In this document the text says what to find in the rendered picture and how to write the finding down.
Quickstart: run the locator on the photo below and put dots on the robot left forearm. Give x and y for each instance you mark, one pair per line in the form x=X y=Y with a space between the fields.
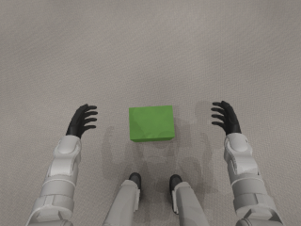
x=56 y=197

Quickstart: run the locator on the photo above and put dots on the right robot shin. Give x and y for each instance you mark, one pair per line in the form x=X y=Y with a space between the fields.
x=183 y=184

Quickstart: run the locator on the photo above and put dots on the robot left hand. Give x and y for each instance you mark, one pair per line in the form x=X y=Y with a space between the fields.
x=76 y=126

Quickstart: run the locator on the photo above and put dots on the left robot foot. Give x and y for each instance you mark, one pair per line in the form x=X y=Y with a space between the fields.
x=135 y=177

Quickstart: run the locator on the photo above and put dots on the robot right forearm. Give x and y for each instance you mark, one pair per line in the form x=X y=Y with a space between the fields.
x=250 y=196

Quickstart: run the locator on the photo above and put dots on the carton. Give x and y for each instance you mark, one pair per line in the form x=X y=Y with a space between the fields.
x=151 y=123

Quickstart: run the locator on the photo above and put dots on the robot right hand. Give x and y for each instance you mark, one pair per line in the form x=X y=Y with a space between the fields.
x=229 y=122

